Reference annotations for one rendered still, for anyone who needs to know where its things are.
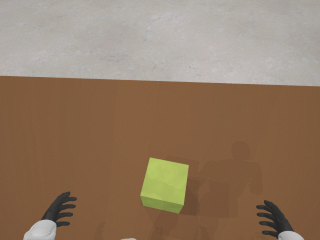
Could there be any carton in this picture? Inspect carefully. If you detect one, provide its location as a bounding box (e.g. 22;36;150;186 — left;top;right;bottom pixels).
140;157;189;214

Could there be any robot left forearm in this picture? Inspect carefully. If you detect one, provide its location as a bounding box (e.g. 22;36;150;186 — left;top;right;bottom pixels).
23;219;57;240

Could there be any left robot hand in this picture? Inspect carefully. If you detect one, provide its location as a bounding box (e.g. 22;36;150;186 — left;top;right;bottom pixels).
41;191;77;227

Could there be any right robot hand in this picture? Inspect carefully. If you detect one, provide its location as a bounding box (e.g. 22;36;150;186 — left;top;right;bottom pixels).
256;200;294;239

